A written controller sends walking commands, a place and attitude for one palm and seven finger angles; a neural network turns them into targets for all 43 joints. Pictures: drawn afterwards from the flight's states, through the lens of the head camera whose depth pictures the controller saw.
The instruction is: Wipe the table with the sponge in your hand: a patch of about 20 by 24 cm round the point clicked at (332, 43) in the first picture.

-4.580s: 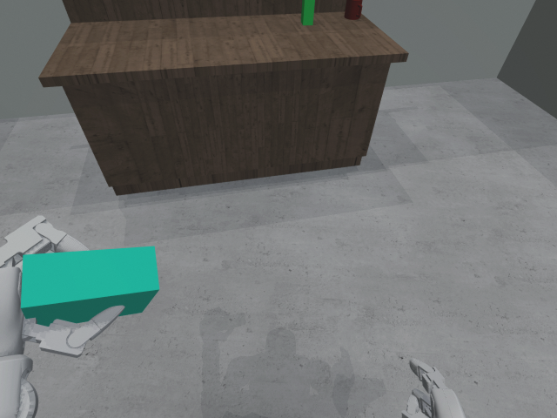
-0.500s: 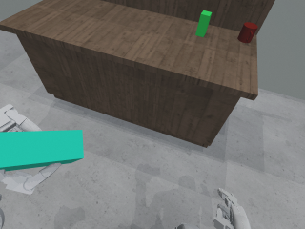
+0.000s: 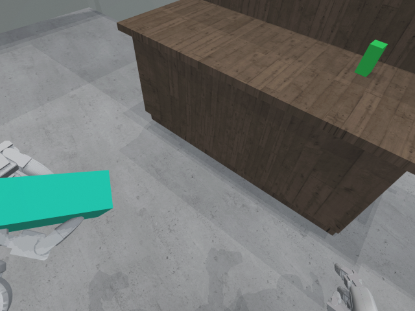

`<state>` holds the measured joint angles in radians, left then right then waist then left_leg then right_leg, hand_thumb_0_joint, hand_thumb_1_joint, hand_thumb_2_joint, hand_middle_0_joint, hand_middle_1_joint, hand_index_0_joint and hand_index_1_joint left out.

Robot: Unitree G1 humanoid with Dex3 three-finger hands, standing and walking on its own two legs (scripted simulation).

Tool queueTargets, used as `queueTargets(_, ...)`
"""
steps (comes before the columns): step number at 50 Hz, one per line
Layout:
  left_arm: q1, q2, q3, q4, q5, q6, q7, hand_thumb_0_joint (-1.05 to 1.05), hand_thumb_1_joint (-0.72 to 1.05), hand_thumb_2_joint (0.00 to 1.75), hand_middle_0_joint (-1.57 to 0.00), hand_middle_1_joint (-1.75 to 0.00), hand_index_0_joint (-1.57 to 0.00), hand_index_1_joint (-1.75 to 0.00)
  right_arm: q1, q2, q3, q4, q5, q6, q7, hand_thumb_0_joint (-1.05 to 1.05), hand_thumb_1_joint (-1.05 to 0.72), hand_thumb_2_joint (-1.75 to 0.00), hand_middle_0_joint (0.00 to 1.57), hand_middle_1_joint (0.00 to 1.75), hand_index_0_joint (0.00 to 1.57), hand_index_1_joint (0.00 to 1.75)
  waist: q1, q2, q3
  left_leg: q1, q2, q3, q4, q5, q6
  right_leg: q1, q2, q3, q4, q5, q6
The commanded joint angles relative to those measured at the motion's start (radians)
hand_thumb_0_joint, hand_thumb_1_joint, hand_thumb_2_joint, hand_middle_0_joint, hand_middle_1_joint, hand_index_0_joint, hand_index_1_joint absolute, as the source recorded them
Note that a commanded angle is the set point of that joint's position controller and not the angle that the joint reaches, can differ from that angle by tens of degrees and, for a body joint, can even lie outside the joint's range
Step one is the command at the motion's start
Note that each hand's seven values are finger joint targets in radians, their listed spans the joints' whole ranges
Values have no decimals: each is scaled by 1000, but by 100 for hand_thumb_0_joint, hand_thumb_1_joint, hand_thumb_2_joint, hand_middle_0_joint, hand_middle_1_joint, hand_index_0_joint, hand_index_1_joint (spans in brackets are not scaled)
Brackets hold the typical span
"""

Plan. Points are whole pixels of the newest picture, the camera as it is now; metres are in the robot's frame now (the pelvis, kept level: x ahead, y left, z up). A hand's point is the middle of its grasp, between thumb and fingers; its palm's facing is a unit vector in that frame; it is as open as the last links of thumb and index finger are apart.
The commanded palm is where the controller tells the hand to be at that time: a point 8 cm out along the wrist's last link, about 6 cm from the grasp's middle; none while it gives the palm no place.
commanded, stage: walk to a spot facing it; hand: left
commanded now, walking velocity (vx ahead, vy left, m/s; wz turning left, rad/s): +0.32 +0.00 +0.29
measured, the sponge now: (71, 200) +0.22 +0.20 +0.18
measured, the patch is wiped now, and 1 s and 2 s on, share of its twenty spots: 0.00 0.00 0.00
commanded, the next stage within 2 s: turn to face it in 0.70 s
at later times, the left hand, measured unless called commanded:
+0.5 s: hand (58, 194) +0.22 +0.22 +0.18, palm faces +0.55 -0.72 -0.42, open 9.1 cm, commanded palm +0.16 +0.26 +0.19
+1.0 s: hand (53, 161) +0.26 +0.24 +0.20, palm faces +0.66 -0.60 -0.45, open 9.1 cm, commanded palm +0.21 +0.27 +0.19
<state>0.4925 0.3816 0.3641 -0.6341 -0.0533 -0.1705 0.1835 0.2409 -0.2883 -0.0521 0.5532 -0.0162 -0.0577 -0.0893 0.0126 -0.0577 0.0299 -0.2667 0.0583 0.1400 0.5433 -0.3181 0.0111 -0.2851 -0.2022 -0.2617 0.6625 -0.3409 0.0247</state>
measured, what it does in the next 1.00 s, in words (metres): walks ahead, turning left: right foot, then left foot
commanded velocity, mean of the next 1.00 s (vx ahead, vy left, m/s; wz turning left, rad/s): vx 0.21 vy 0.00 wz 0.15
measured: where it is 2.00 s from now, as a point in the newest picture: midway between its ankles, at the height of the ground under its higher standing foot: outside the picture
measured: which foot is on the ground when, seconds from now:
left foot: down 0.00-0.34, up 0.36-0.70, down 0.72-1.00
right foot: down 0.00-0.00, up 0.02-0.32, down 0.34-0.72, up 0.74-1.00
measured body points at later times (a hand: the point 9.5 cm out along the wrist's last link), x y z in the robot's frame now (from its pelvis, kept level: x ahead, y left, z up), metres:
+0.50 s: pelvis +0.06 -0.04 +0.01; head +0.08 -0.06 +0.46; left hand +0.19 +0.26 +0.21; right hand +0.26 -0.24 -0.10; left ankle +0.02 +0.09 -0.64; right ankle +0.10 -0.13 -0.73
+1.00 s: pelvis +0.15 -0.05 +0.00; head +0.17 -0.06 +0.45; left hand +0.22 +0.26 +0.23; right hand +0.37 -0.15 -0.10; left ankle +0.11 +0.11 -0.73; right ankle +0.23 -0.13 -0.71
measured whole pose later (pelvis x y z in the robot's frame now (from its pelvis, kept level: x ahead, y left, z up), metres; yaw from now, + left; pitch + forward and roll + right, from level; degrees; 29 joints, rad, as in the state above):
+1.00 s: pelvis +0.15 -0.05 +0.00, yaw +18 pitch -1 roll +1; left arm 0.49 0.38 0.37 -0.58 -0.03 -0.23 0.15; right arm 0.19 -0.09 0.06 0.61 0.00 -0.11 -0.04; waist 0.06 0.02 0.06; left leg -0.25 0.12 0.09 0.56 -0.27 -0.06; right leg -0.40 -0.06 -0.13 0.72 -0.34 0.05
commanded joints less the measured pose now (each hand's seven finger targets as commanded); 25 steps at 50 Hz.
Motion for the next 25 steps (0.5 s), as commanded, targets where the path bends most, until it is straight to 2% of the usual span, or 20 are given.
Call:
queueTargets(1,-186,180,106,-145,38,-117,4,0,10,130,-120,-160,-120,-160,-64,-44,-14,-111,20,-82,29,0,-90,-90,20,30,20,30,-35,358,-123,321,417,-722,-237,354,278,-474,86,206,638,-286,15)
queueTargets(2,-152,192,136,-133,42,-116,-6,0,10,130,-120,-160,-120,-160,-89,-48,-23,-102,28,-82,32,0,-90,-90,20,30,20,30,-26,319,-107,286,390,-668,-218,277,295,-525,56,266,666,-234,23)
queueTargets(3,-136,172,115,-151,42,-111,-15,0,10,130,-120,-160,-120,-160,-92,-44,-26,-93,37,-80,38,0,-90,-90,20,30,20,30,-25,288,-86,237,338,-560,-213,207,277,-523,48,262,650,-185,31)
queueTargets(4,-135,144,91,-195,40,-111,-19,0,10,130,-120,-160,-120,-160,-93,-35,-23,-92,39,-83,43,0,-90,-90,20,30,20,30,-18,295,-69,172,278,-443,-219,164,239,-476,48,233,595,-136,34)
queueTargets(6,-129,134,84,-231,33,-115,-20,0,10,130,-120,-160,-120,-160,-99,-26,-12,-84,35,-105,44,0,-90,-90,20,30,20,30,-7,332,-59,46,212,-307,-259,68,187,-333,60,180,452,-40,37)
queueTargets(8,-105,114,69,-187,26,-117,-23,0,10,130,-120,-160,-120,-160,-103,-23,-2,-71,27,-121,44,0,-90,-90,20,30,20,30,-6,347,-49,-42,189,-257,-295,5,162,-191,88,138,302,-15,39)
queueTargets(10,-117,113,70,-121,22,-113,-24,0,10,130,-120,-160,-120,-160,-99,-23,6,-56,21,-125,33,0,-90,-90,20,30,20,30,-5,335,-38,-76,198,-245,-308,-91,158,-98,115,112,175,-36,42)
queueTargets(11,-134,119,75,-97,25,-106,-23,0,10,130,-120,-160,-120,-160,-98,-24,8,-54,19,-122,27,0,-90,-90,20,30,20,30,-5,321,-33,-73,191,-229,-299,-133,147,-70,133,92,121,-33,44)
queueTargets(12,-153,107,62,-60,27,-100,-24,0,10,130,-120,-160,-120,-160,-107,-21,12,-49,17,-118,23,0,-90,-90,20,30,20,30,-1,296,-28,-96,189,-244,-277,-178,142,-18,149,81,62,-35,47)
queueTargets(14,-185,108,58,8,32,-82,-23,0,10,130,-120,-160,-120,-160,-118,-16,19,-38,17,-103,16,0,-90,-90,20,30,20,30,8,239,-34,-135,164,-226,-168,-267,113,109,177,58,-91,-21,44)
queueTargets(15,-201,113,55,25,37,-71,-21,0,10,130,-120,-160,-120,-160,-121,-8,22,-34,18,-94,13,0,-90,-90,20,30,20,30,7,172,-48,-174,127,-199,-46,-282,88,180,161,99,-170,-54,29)
queueTargets(16,-210,121,50,36,46,-58,-19,0,10,130,-120,-160,-120,-160,-111,9,26,-39,20,-84,14,0,-90,-90,20,30,20,30,9,9,-64,-265,42,-119,205,-283,56,234,35,278,-297,-179,-30)
queueTargets(17,-241,194,86,11,42,-53,-14,0,10,130,-120,-160,-120,-160,-151,30,32,-59,20,-79,15,0,-90,-90,20,30,20,30,23,-276,-62,-453,-64,-67,539,-309,6,290,-221,695,-446,-243,-147)
queueTargets(18,-276,215,111,-12,29,-61,-9,0,10,130,-120,-160,-120,-160,-168,-15,14,-61,11,-90,20,0,-90,-90,20,30,20,30,23,-284,-65,-459,-40,-172,704,-226,-8,210,-305,826,-528,-341,-185)
queueTargets(19,-247,209,116,-15,29,-75,-16,0,10,130,-120,-160,-120,-160,-163,-8,15,-49,7,-88,24,0,-90,-90,20,30,20,30,10,-195,-23,-451,-2,-193,776,-141,-20,146,-286,780,-518,-346,-198)
queueTargets(20,-196,202,116,-37,24,-86,-25,0,10,130,-120,-160,-120,-160,-171,-6,22,-41,9,-75,25,0,-90,-90,20,30,20,30,10,-117,-4,-440,21,-186,794,-89,-34,109,-249,638,-487,-240,-184)
queueTargets(21,-199,202,127,-81,27,-91,-27,0,10,130,-120,-160,-120,-160,-181,-2,26,-39,13,-60,29,0,-90,-90,20,30,20,30,6,-67,-35,-423,32,-164,754,-82,-42,124,-228,500,-455,-135,-173)
queueTargets(22,-159,190,123,-91,29,-96,-25,0,10,130,-120,-160,-120,-160,-184,2,28,-48,15,-56,26,0,-90,-90,20,30,20,30,5,-64,-39,-395,40,-143,700,-69,-48,134,-204,394,-434,-9,-158)
queueTargets(23,-127,189,133,-93,28,-97,-19,0,10,130,-120,-160,-120,-160,-176,0,26,-50,11,-53,24,0,-90,-90,20,30,20,30,1,-62,-60,-365,39,-119,633,-52,-49,142,-185,318,-414,83,-149)
queueTargets(25,-83,183,141,-102,23,-94,-10,0,10,130,-120,-160,-120,-160,-157,-3,16,-70,10,-47,23,0,-90,-90,20,30,20,30,1,-79,-82,-297,39,-72,465,-37,-44,150,-178,240,-392,167,-144)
